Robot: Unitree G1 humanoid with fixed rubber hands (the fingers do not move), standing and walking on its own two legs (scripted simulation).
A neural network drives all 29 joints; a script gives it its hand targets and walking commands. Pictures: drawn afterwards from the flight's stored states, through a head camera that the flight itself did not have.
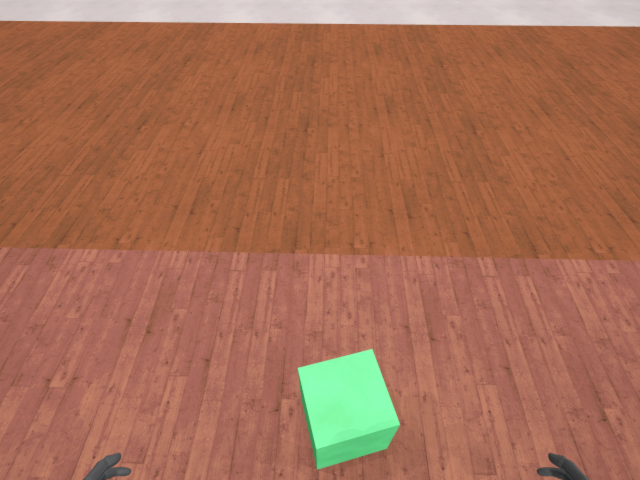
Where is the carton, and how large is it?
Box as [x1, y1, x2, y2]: [298, 349, 399, 469]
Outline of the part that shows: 372,349 298,368 301,399 317,469 386,448 399,425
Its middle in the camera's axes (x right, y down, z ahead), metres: +0.07 +0.48 +1.08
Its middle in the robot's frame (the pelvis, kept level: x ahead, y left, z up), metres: +0.39 -0.05 -0.66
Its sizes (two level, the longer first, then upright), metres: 0.210 0.200 0.250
